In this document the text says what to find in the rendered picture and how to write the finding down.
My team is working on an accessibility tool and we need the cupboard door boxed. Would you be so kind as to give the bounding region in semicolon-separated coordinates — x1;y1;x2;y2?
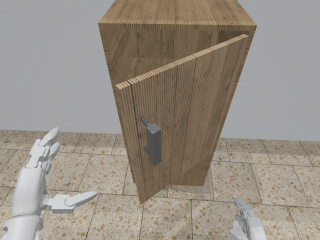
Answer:
115;34;249;204

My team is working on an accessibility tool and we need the robot left hand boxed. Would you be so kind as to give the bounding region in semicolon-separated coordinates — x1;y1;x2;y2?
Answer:
11;127;98;218

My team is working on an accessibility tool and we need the handle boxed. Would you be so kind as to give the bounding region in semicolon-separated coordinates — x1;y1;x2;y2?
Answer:
140;116;162;167

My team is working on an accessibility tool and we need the robot right hand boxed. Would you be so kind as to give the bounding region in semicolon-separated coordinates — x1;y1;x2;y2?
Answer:
229;197;268;240

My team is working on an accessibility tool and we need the robot left forearm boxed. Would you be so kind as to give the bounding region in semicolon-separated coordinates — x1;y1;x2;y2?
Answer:
0;214;44;240

